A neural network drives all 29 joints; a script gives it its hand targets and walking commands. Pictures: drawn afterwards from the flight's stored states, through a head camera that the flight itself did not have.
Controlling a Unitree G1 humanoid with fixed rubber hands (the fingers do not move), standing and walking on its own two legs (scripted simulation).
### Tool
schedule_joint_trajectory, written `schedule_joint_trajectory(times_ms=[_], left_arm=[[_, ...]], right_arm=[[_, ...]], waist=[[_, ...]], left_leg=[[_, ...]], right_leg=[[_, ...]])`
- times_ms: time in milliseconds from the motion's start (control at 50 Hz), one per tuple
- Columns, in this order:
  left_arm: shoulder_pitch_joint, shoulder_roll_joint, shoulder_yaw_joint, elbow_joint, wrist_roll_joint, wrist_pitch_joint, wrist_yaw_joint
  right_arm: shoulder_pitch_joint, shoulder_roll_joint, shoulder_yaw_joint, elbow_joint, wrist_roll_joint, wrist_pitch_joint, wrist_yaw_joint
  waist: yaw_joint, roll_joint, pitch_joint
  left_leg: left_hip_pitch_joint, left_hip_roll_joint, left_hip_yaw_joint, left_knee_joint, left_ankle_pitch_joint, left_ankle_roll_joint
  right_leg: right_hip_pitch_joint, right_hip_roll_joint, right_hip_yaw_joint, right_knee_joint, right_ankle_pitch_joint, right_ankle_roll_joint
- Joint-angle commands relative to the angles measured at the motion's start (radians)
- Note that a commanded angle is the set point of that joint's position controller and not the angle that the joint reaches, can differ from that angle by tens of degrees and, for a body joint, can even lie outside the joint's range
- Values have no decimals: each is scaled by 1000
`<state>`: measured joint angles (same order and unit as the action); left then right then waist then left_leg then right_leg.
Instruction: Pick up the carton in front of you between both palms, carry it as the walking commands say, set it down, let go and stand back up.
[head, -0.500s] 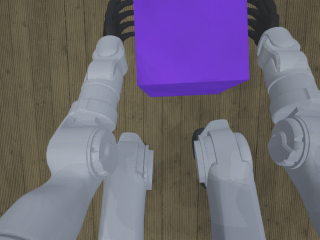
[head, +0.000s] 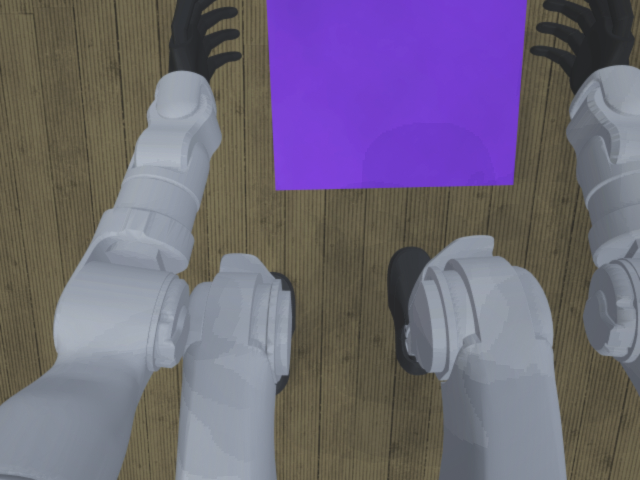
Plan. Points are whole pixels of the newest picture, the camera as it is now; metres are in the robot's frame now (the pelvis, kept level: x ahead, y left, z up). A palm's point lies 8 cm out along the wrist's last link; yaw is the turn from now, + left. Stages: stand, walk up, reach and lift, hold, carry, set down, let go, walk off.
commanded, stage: set down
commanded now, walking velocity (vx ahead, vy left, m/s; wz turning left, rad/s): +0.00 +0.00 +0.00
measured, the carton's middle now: (379, 93) +0.48 -0.08 -0.24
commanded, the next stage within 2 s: let go in 1.04 s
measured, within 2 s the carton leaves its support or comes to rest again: neither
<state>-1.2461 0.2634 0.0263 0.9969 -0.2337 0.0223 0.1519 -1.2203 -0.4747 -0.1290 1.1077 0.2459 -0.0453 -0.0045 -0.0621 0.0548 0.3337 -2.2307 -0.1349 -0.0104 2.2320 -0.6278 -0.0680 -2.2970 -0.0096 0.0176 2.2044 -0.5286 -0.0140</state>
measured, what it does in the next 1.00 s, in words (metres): rises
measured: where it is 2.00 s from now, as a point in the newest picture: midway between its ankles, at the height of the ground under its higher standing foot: (341, 342)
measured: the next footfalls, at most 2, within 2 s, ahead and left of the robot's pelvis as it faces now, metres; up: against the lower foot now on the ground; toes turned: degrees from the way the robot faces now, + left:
none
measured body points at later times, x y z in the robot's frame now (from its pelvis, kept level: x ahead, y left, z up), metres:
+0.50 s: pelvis +0.01 +0.00 +0.10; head +0.32 -0.05 +0.42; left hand +0.53 +0.09 -0.02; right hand +0.49 -0.29 -0.02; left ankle +0.10 +0.12 -0.33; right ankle +0.12 -0.12 -0.33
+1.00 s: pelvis +0.03 -0.01 +0.24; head +0.32 -0.05 +0.59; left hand +0.52 +0.10 +0.13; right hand +0.48 -0.30 +0.13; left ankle +0.10 +0.12 -0.33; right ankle +0.12 -0.12 -0.33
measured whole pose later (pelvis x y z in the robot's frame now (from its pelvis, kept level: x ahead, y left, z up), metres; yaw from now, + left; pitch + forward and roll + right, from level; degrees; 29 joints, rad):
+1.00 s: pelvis +0.03 -0.01 +0.24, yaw -3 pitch +43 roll +3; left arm -0.86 0.09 0.24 0.67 0.00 0.14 0.13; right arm -0.91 -0.33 -0.30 0.83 0.03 0.10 0.10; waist -0.04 0.02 -0.09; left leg -1.64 -0.07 -0.04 1.34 -0.46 -0.04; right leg -1.71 0.04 0.05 1.33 -0.37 -0.01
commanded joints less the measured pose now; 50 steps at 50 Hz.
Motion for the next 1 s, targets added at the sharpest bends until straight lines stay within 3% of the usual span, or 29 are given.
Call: schedule_joint_trajectory(times_ms=[0, 120, 200, 260, 380, 520, 640, 980], left_arm=[[-125, -12, 18, -171, 3, -4, 15], [-90, -7, 93, -354, 78, 58, 51], [-75, -12, 167, -319, 145, 89, 50], [-60, -27, 200, -280, 181, 88, 40], [-10, -67, 202, -259, 195, 82, 24], [59, -83, 182, -388, 195, 97, 23], [110, -88, 184, -468, 202, 125, 19], [229, -113, 216, -424, 241, 93, -24]], right_arm=[[-160, -146, -16, -149, 9, 1, 6], [-132, -140, -74, -314, -50, 70, 5], [-122, -84, -95, -282, -89, 109, 21], [-114, -47, -96, -255, -104, 111, 34], [-57, -32, -118, -251, -138, 108, 41], [11, -54, -167, -372, -169, 123, 51], [46, -41, -168, -426, -164, 152, 81], [132, 12, -198, -376, -225, 117, 107]], waist=[[-80, -60, -1281], [-73, -98, -1403], [-37, -99, -1213], [-13, -95, -1163], [-22, -93, -1239], [-45, -85, -1414], [-26, -78, -1421], [-6, -89, -1297]], left_leg=[[425, 33, 83, -188, 273, 1], [489, 6, 109, -296, 169, 16], [433, 7, 108, -368, 84, 25], [433, 11, 107, -407, 88, 25], [487, 10, 106, -491, 137, 18], [608, -1, 109, -596, 240, 8], [687, 4, 108, -709, 263, 4], [902, 33, 65, -1068, 326, 1]], right_leg=[[849, -3, 5, -197, 433, 19], [950, 26, -38, -291, 339, 20], [827, 28, -36, -371, 201, 25], [784, 31, -31, -417, 178, 32], [844, 43, -41, -496, 251, 39], [1011, 63, -58, -582, 405, 38], [1103, 71, -60, -686, 429, 38], [1359, 61, -24, -1036, 480, 36]])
